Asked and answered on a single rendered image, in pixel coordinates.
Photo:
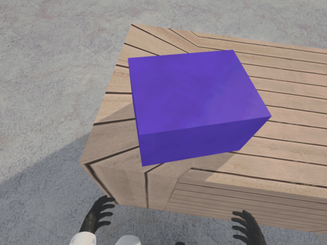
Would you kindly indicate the pedestal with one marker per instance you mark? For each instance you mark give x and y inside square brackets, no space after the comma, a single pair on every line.
[279,176]

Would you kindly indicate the left robot hand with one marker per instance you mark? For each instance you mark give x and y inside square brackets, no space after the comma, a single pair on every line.
[90,223]

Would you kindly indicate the carton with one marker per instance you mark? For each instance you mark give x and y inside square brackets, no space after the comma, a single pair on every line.
[193,105]

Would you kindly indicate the robot left forearm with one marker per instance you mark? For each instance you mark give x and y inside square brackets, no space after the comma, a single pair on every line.
[83,238]

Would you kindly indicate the right robot hand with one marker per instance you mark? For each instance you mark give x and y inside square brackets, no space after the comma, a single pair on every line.
[252,231]

